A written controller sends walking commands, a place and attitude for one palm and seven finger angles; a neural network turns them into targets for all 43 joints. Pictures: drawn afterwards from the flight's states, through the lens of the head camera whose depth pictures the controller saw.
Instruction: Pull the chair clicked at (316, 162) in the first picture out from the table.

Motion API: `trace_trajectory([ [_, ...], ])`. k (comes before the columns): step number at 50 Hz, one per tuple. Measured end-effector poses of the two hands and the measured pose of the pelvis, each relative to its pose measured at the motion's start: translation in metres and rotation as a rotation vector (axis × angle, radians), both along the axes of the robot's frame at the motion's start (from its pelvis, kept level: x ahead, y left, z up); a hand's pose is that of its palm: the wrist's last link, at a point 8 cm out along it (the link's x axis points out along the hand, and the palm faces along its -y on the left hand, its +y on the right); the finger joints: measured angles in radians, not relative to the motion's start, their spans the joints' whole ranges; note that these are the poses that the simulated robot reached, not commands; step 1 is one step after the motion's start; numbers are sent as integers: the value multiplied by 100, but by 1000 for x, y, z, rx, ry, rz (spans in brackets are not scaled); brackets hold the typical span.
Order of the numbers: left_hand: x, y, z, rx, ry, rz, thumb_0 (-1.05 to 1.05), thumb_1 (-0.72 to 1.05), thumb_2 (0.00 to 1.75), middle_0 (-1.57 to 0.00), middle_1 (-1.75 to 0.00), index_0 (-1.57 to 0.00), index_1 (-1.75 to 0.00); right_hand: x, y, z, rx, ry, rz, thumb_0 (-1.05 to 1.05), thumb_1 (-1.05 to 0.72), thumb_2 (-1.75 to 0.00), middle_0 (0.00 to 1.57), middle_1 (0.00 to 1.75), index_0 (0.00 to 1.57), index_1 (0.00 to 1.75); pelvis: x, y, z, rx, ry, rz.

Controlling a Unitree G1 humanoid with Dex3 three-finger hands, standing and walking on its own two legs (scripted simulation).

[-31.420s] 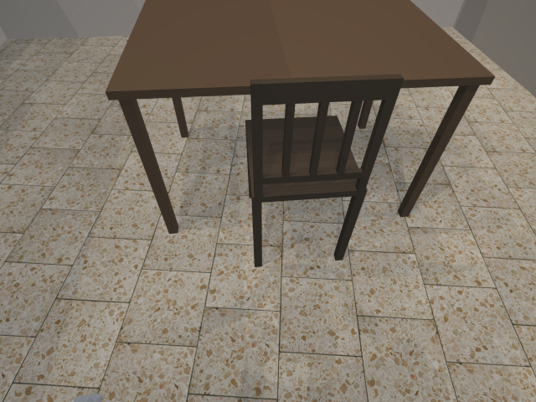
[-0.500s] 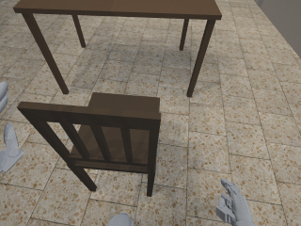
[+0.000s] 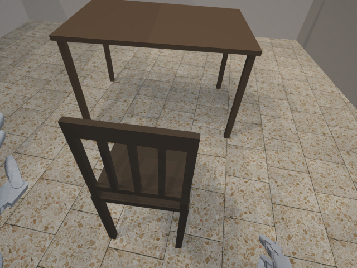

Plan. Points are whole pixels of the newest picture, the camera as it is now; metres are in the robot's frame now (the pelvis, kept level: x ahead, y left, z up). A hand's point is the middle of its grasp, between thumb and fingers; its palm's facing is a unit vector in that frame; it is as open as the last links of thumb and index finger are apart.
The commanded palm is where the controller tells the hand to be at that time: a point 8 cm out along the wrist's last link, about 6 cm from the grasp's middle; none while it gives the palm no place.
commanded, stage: stop stepping back and stand still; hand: left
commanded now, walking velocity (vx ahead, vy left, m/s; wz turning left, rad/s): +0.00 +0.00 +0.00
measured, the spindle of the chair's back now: (135, 169) +0.43 +0.16 -0.10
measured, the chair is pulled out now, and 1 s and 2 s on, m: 0.62 0.62 0.62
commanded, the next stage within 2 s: let the arm hang, fingers relaxed in 0.90 s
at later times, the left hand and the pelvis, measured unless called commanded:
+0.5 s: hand (43, 167) +0.24 +0.26 +0.16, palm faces +0.41 -0.79 -0.45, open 7.4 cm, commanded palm +0.18 +0.30 +0.18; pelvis +0.03 +0.00 +0.01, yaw -1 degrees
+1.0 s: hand (46, 156) +0.26 +0.27 +0.16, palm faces +0.39 -0.81 -0.44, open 7.4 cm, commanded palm none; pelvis +0.06 +0.01 +0.01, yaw +0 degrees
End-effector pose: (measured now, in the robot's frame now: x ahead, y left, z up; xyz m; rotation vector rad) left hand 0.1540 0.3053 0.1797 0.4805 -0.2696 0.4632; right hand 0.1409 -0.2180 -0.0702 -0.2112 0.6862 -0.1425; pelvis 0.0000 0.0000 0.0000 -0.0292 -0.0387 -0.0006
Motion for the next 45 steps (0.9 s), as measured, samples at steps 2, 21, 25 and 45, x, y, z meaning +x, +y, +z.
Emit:
trace_trajectory([
  [2, 2, -3, -1, 0, 13, -13, 1, 89, 90, -21, -30, -21, -30, -1, -3, 1, -1, -8, -7, 1, -90, -89, 20, 30, 21, 30, -1, 0, 0, 1, -1, -3],
  [21, 29, -6, -3, 38, 82, -31, 1, 89, 90, -21, -30, -21, -30, 11, -26, 1, -34, 38, -60, 1, -90, -89, 20, 30, 20, 30, 25, -1, 5, 9, 26, -8],
  [25, 42, -6, -4, 33, 91, -44, 1, 89, 90, -21, -30, -21, -30, 25, -22, 1, -27, 38, -58, 1, -90, -89, 20, 30, 20, 30, 34, 0, 6, 9, 29, -9],
  [45, 69, 0, -3, 26, 117, -65, 1, 89, 90, -21, -30, -21, -30, 78, -3, 9, 1, 8, -41, 1, -90, -89, 20, 30, 20, 30, 61, 8, 7, 10, 29, -8],
])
